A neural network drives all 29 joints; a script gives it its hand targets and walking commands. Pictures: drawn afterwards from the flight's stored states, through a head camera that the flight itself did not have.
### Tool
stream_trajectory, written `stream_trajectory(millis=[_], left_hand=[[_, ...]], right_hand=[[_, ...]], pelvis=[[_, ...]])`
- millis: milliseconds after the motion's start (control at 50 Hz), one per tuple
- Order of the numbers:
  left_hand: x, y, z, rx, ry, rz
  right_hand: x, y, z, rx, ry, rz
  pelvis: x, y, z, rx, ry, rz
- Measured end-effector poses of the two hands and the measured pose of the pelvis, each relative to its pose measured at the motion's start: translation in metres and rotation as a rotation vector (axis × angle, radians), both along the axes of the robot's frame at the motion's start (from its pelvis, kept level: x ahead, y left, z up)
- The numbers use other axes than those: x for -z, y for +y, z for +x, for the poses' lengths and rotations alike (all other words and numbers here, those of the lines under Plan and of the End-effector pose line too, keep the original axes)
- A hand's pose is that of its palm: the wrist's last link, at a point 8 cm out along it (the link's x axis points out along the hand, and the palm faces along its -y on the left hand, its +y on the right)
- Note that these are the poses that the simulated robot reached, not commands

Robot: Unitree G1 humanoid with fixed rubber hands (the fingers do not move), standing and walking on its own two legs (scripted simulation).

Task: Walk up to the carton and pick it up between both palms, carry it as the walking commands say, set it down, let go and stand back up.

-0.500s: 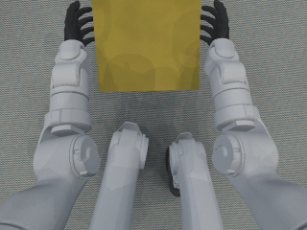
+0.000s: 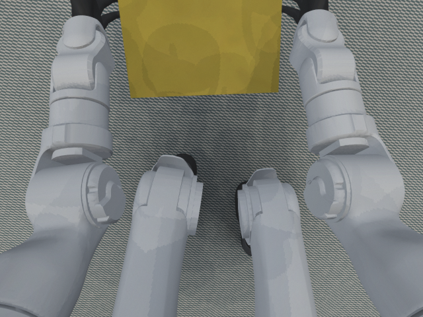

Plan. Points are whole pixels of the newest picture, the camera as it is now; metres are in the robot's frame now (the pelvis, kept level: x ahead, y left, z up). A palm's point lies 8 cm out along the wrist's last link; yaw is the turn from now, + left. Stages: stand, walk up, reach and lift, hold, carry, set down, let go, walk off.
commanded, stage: set down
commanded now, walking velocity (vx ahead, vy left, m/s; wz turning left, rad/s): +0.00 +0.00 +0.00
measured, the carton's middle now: (202, 15) +0.55 +0.10 -0.24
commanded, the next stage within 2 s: none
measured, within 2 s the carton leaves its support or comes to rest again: rests again in 0.90 s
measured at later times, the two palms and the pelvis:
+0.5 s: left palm (102, 25) +0.50 +0.25 -0.20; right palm (301, 19) +0.56 -0.07 -0.20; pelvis +0.00 -0.01 -0.03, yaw +0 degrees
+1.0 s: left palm (107, 31) +0.50 +0.25 -0.22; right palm (298, 28) +0.55 -0.07 -0.22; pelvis -0.01 +0.00 -0.04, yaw +0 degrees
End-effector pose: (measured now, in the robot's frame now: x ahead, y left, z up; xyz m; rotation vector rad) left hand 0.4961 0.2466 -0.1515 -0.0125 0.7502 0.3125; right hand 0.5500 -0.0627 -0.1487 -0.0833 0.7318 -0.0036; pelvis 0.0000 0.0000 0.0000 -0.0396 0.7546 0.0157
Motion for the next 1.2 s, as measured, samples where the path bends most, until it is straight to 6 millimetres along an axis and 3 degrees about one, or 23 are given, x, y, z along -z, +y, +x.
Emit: stream_trajectory(millis=[340,640,940,1200], left_hand=[[0.039,-0.001,0.005,0.032,0.042,-0.014],[0.048,-0.001,0.005,0.053,0.041,-0.032],[0.067,0.002,0.001,0.067,0.069,-0.035],[0.070,0.003,0.003,0.076,0.068,-0.050]], right_hand=[[0.046,-0.005,0.006,-0.042,0.042,-0.006],[0.051,-0.008,0.006,-0.060,0.042,-0.012],[0.070,-0.006,0.001,-0.082,0.068,-0.018],[0.073,-0.008,0.003,-0.088,0.069,-0.004]], pelvis=[[0.021,-0.005,0.003,0.032,-0.070,0.035],[0.033,-0.005,-0.004,0.035,-0.139,0.038],[0.040,-0.002,-0.006,0.038,-0.179,0.038],[0.046,-0.001,-0.007,0.039,-0.190,0.040]])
